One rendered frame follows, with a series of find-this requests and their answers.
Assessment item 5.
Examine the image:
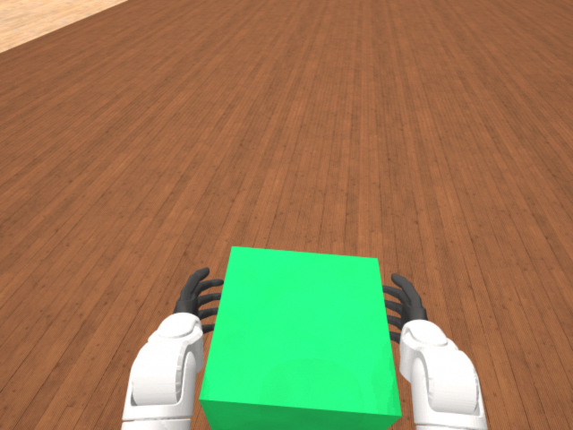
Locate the robot left forearm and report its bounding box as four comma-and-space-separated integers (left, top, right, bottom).
121, 313, 204, 430

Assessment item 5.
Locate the carton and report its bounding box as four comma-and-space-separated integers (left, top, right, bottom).
199, 246, 402, 430

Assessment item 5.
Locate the robot right forearm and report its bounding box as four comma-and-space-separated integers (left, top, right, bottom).
399, 320, 488, 430

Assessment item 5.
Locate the robot right hand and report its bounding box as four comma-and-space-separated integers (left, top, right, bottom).
382, 273, 429, 344

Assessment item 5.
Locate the robot left hand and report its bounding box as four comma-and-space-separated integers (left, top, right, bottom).
173, 267, 224, 334

